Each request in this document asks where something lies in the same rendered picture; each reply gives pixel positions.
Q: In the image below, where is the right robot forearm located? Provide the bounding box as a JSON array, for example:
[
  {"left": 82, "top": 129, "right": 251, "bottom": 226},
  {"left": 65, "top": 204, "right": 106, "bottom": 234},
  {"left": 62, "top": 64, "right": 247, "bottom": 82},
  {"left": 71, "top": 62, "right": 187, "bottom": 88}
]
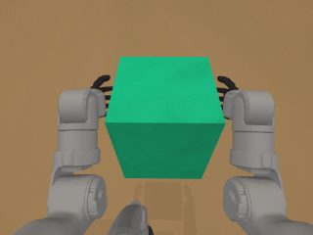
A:
[{"left": 223, "top": 89, "right": 287, "bottom": 210}]

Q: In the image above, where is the carton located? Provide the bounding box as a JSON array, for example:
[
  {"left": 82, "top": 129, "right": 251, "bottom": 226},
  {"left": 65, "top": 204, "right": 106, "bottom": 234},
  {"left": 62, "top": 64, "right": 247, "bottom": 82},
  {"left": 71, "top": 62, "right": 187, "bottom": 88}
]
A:
[{"left": 105, "top": 57, "right": 226, "bottom": 179}]

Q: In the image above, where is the left robot upper arm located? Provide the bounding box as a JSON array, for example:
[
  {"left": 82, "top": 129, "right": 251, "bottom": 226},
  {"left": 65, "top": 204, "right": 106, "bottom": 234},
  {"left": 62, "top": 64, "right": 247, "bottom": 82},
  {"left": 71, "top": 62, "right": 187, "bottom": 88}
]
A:
[{"left": 13, "top": 174, "right": 108, "bottom": 235}]

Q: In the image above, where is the right robot hand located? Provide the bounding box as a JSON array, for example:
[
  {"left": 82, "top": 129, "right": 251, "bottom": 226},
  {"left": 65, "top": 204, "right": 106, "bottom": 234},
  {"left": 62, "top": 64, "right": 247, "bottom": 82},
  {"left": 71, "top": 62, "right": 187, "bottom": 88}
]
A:
[{"left": 216, "top": 75, "right": 239, "bottom": 119}]

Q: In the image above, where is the right robot upper arm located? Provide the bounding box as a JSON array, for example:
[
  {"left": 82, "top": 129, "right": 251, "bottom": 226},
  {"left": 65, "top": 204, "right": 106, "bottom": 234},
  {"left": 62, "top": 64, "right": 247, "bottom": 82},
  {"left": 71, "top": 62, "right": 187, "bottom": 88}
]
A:
[{"left": 222, "top": 176, "right": 313, "bottom": 235}]

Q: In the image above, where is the left robot forearm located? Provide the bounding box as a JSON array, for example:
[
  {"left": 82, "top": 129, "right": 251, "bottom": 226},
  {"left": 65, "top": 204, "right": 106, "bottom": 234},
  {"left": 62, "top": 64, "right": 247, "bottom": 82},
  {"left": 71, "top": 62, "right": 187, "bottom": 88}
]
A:
[{"left": 47, "top": 88, "right": 107, "bottom": 212}]

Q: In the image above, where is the left robot hand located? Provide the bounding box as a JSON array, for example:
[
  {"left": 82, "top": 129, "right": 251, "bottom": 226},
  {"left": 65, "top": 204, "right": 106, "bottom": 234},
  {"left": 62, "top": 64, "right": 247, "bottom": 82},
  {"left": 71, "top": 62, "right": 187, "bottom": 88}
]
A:
[{"left": 90, "top": 74, "right": 113, "bottom": 118}]

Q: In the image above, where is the robot left thigh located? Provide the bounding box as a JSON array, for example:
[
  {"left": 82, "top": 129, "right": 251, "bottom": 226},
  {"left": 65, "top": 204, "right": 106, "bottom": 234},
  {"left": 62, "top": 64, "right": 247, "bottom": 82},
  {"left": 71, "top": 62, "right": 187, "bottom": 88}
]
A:
[{"left": 107, "top": 204, "right": 148, "bottom": 235}]

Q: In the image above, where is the left robot shin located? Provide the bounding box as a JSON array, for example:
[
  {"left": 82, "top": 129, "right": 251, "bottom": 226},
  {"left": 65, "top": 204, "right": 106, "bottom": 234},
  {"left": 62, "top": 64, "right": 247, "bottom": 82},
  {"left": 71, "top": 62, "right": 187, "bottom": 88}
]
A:
[{"left": 130, "top": 201, "right": 149, "bottom": 235}]

